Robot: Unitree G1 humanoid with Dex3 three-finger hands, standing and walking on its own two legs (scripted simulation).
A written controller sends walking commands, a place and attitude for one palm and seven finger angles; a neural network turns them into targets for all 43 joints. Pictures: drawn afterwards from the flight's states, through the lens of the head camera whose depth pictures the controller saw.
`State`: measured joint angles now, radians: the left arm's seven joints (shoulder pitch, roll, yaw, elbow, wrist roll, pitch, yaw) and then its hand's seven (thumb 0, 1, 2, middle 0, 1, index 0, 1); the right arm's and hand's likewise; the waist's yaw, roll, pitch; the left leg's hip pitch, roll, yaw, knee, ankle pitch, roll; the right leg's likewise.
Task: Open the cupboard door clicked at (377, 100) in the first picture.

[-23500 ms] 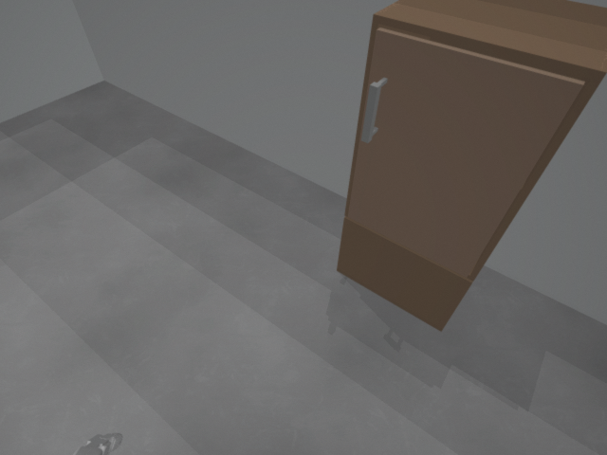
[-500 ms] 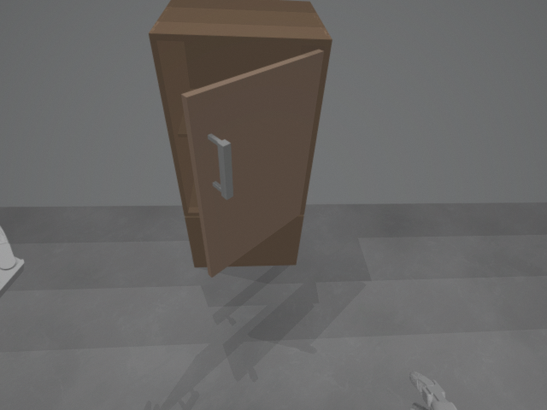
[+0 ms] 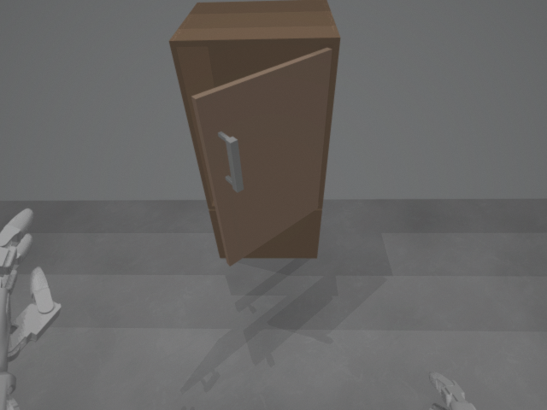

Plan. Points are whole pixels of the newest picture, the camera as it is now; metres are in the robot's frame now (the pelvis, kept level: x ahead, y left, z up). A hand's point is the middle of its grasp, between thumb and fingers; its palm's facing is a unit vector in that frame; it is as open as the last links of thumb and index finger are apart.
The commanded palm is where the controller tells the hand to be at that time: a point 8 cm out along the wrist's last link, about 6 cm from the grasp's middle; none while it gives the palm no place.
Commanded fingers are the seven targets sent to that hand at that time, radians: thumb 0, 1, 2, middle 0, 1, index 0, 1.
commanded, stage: stop stepping back and stand still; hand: left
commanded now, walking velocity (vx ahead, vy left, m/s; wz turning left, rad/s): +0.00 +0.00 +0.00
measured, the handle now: (230, 162) +0.67 +0.15 -0.01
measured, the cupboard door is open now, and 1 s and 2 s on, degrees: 41 41 41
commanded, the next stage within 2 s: let the arm hang, fingers relaxed in 0.12 s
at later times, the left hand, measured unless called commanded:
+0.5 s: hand out of the picture +0.09 +0.20 -0.17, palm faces +0.00 -0.98 -0.17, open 7.4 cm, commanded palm none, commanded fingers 0.00 0.90 0.90 -0.20 -0.30 -0.20 -0.30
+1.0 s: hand out of the picture +0.00 +0.26 -0.18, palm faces +0.04 -0.97 -0.25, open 7.4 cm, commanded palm none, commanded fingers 0.00 0.90 0.90 -0.20 -0.30 -0.20 -0.30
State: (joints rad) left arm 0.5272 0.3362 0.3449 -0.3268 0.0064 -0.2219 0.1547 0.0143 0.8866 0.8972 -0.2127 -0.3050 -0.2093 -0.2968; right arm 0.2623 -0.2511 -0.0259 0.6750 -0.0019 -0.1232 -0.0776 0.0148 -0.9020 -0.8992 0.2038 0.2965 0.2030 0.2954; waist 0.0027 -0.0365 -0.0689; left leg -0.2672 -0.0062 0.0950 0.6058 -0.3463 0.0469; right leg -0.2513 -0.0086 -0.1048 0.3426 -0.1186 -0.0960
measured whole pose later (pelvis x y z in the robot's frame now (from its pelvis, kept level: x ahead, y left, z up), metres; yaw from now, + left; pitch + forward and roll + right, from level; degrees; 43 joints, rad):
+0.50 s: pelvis +0.00 +0.03 -0.02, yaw +2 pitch -1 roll +1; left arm 0.25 0.17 -0.01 0.77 0.03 0.06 0.00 0.01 0.91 0.90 -0.20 -0.30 -0.20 -0.29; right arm 0.24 -0.22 0.02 0.88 -0.03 0.03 0.01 0.01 -0.90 -0.90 0.20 0.30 0.20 0.30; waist -0.03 -0.02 0.06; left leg -0.22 -0.01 0.03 0.56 -0.31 0.01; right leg -0.31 0.00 -0.13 0.56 -0.23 -0.07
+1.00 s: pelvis +0.01 +0.07 -0.01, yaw +0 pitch -2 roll +0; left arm 0.27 0.18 0.01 1.16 0.01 0.00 0.03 0.00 0.91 0.90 -0.20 -0.30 -0.20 -0.29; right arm 0.30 -0.15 0.02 1.12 -0.01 0.00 -0.02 0.01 -0.90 -0.90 0.20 0.30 0.20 0.30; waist 0.00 0.03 0.03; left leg -0.10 -0.05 0.07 0.37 -0.24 0.06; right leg -0.22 -0.02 -0.09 0.39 -0.15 -0.02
